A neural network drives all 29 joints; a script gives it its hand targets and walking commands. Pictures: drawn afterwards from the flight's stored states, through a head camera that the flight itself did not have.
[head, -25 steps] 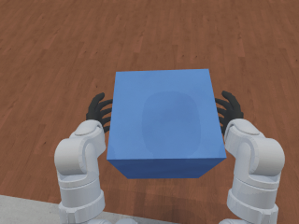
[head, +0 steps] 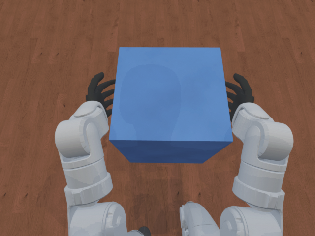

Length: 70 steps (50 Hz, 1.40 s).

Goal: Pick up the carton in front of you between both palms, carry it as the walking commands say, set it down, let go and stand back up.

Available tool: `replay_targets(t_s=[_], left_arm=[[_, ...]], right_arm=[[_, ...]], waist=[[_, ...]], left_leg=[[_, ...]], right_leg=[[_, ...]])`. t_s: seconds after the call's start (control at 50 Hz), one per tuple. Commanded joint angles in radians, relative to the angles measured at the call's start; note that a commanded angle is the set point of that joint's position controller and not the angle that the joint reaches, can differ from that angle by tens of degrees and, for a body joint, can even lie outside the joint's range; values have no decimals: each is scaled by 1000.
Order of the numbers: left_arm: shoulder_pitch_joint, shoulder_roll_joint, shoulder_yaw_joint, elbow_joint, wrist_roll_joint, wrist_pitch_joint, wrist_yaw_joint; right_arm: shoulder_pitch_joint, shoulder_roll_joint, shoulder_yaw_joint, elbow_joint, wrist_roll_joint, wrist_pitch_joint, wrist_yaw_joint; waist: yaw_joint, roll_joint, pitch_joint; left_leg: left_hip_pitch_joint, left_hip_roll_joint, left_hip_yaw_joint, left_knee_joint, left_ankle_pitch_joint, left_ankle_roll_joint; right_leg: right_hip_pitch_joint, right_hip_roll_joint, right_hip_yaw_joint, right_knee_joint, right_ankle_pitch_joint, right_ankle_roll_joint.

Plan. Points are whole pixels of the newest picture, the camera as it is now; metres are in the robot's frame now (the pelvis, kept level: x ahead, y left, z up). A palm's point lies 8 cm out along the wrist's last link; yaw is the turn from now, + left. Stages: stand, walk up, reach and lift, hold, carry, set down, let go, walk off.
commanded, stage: carry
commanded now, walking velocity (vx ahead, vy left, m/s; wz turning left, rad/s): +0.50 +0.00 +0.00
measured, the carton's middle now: (167, 114) +0.39 -0.02 +0.04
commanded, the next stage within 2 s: none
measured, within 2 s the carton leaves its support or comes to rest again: neither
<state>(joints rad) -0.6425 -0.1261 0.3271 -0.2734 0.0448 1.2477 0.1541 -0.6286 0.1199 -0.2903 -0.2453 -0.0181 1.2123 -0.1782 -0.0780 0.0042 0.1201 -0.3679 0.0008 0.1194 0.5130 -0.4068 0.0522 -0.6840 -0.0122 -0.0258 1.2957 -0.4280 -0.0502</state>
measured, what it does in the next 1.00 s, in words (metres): climbs: right foot 0.04 m higher, then left foot 0.03 m higher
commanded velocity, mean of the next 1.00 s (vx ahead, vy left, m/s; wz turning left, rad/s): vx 0.50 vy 0.00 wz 0.00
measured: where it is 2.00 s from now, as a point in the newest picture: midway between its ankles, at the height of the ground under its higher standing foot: (147, 56)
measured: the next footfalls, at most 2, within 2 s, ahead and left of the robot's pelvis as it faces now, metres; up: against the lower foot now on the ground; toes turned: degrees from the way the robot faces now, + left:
right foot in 0.16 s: +0.31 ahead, -0.11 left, +0.04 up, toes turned -4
left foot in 0.54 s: +0.55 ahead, +0.09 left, +0.07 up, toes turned +6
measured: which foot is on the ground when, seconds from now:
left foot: down 0.00-0.20, up 0.22-0.52, down 0.54-0.98, up 1.00-1.00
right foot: up 0.00-0.14, down 0.16-0.58, up 0.60-0.92, down 0.94-1.00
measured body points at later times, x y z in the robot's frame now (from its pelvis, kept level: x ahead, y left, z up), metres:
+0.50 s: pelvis +0.34 -0.02 +0.04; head +0.39 -0.01 +0.49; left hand +0.70 +0.18 +0.20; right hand +0.73 -0.12 +0.19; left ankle +0.45 +0.09 -0.64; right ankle +0.27 -0.11 -0.70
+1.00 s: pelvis +0.65 -0.01 +0.07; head +0.68 -0.01 +0.52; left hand +1.02 +0.15 +0.22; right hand +1.04 -0.16 +0.23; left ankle +0.51 +0.08 -0.61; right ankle +0.75 -0.09 -0.63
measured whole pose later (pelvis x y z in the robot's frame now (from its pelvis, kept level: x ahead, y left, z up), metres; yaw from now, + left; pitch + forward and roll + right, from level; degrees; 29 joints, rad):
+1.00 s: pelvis +0.65 -0.01 +0.07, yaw +1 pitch +4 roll -3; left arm -0.71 -0.11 0.29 -0.08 0.10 1.25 0.15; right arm -0.72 0.02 -0.31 -0.05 0.01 1.25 -0.17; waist 0.01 0.04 -0.02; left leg -0.27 0.05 0.04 0.90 -0.52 0.02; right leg -0.57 0.03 -0.16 0.72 -0.36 -0.09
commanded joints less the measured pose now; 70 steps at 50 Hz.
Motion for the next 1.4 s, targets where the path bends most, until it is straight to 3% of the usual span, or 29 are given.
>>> replay_targets(t_s=[0.0,0.08,0.14,0.16,0.18,0.2,0.24,0.26,0.46,0.52,0.54,0.56,0.58,0.64,0.68,0.78,0.86,0.92,0.94,0.96,0.98,1.02,1.04,1.24,1.28,1.3,1.32,1.34,1.38], left_arm=[[-578,-765,-725,-110,-216,-62,-62],[-544,-663,-743,-129,-216,-54,-51],[-519,-630,-739,-63,-225,-33,-58],[-491,-631,-739,-36,-237,-26,-64],[-507,-624,-748,-19,-252,-26,-64],[-513,-670,-760,-3,-274,-19,-71],[-604,-767,-807,-41,-364,-12,-97],[-656,-807,-831,-63,-403,-15,-109],[-733,-785,-794,42,-453,-10,-129],[-681,-757,-742,120,-397,12,-119],[-689,-736,-718,131,-370,21,-114],[-672,-738,-690,128,-351,34,-111],[-702,-728,-668,125,-319,36,-103],[-679,-757,-602,169,-240,23,-90],[-668,-778,-590,163,-201,8,-82],[-663,-713,-596,101,-154,-10,-46],[-632,-682,-614,130,-155,9,-48],[-636,-707,-628,187,-186,18,-68],[-616,-715,-633,205,-196,17,-74],[-642,-727,-651,199,-215,8,-77],[-658,-783,-669,193,-246,10,-86],[-778,-890,-748,99,-355,-1,-109],[-828,-928,-780,61,-397,-11,-118],[-771,-815,-790,32,-452,-25,-123],[-719,-781,-764,76,-419,-10,-117],[-701,-768,-749,94,-394,0,-113],[-693,-745,-725,102,-371,13,-109],[-677,-738,-701,94,-349,24,-104],[-674,-735,-645,145,-283,30,-91]], right_arm=[[-704,839,797,-229,393,-23,143],[-665,738,814,-225,393,-11,145],[-618,686,789,-138,369,11,145],[-641,663,770,-118,351,17,141],[-604,685,745,-99,333,26,142],[-630,674,715,-78,306,33,137],[-598,699,655,-31,257,32,130],[-587,710,635,-13,231,29,127],[-597,646,600,38,140,29,80],[-594,648,604,90,169,51,85],[-590,657,601,104,185,57,89],[-620,650,605,118,197,57,91],[-640,697,623,118,227,61,100],[-827,849,717,32,368,48,144],[-912,913,755,-6,436,33,161],[-896,876,736,-29,466,28,163],[-791,820,694,68,406,45,157],[-734,804,664,149,358,55,155],[-747,793,649,153,341,56,154],[-745,817,638,141,328,60,157],[-779,816,629,142,304,58,153],[-733,820,582,146,245,46,139],[-711,821,571,147,216,38,132],[-633,679,596,43,146,15,78],[-623,669,610,61,164,33,83],[-603,665,608,82,178,39,86],[-596,662,606,92,189,45,88],[-607,661,610,108,197,49,90],[-692,738,665,75,280,55,113]], waist=[[-23,104,-659],[7,156,-590],[155,103,-704],[209,17,-765],[199,-346,-863],[190,-320,-803],[208,-57,-669],[196,-8,-642],[151,-155,-527],[17,-124,-619],[-38,-25,-697],[-28,287,-763],[-23,262,-682],[-4,-9,-600],[19,33,-610],[-3,98,-586],[3,146,-544],[133,95,-649],[192,-10,-741],[184,-321,-781],[181,-272,-709],[189,-26,-643],[172,2,-633],[148,-150,-575],[58,-141,-616],[11,-81,-687],[-34,65,-770],[-23,326,-767],[-20,114,-664]], left_leg=[[737,280,-331,-63,624,169],[480,192,-129,-108,649,122],[296,161,20,240,924,45],[104,132,-8,423,640,18],[-185,-23,-55,717,79,-24],[-340,-68,-140,921,-118,-16],[-491,-22,-164,1015,-74,8],[-508,5,-165,956,-50,10],[-191,-17,22,225,81,-12],[294,-110,124,59,156,26],[523,9,-53,47,56,46],[662,307,-676,-123,-62,206],[660,339,-840,-209,109,261],[561,287,-541,-63,495,201],[520,258,-452,-95,380,149],[523,253,-329,-152,400,184],[433,219,-187,-146,495,144],[229,164,-18,199,841,50],[32,119,-8,421,596,-1],[-248,-27,-42,676,78,-31],[-396,-59,-127,875,-113,-23],[-494,-7,-164,963,-74,4],[-495,19,-167,906,-45,8],[-168,-14,20,215,64,-15],[137,-95,127,67,152,3],[378,-80,85,45,138,24],[583,139,-305,-31,-111,107],[714,337,-768,-165,49,244],[682,324,-688,-84,421,262]], right_leg=[[-248,-19,-16,-130,-21,4],[81,37,-136,-544,106,4],[633,133,-238,-714,208,-39],[883,2,-47,-713,120,-64],[1068,-305,601,-875,80,-243],[1082,-330,745,-947,216,-295],[1024,-292,522,-803,653,-270],[985,-277,445,-798,694,-232],[695,-195,93,-942,500,-134],[533,-146,-63,-643,803,-52],[382,-123,-77,-431,585,-13],[124,21,-54,-138,195,42],[-49,75,27,59,-87,34],[-165,-7,61,141,-11,1],[-125,-23,53,27,26,-12],[-130,-19,-24,-247,30,6],[64,27,-132,-541,88,-3],[616,118,-218,-726,162,-52],[871,-51,62,-774,-22,-105],[1012,-302,626,-919,-11,-254],[998,-316,719,-948,146,-296],[942,-292,520,-830,492,-270],[905,-273,449,-831,517,-231],[695,-207,100,-924,440,-133],[603,-175,-11,-753,683,-80],[507,-138,-71,-572,738,-42],[296,-91,-76,-321,498,12],[19,68,-37,-106,-63,45],[-169,35,52,155,-89,18]])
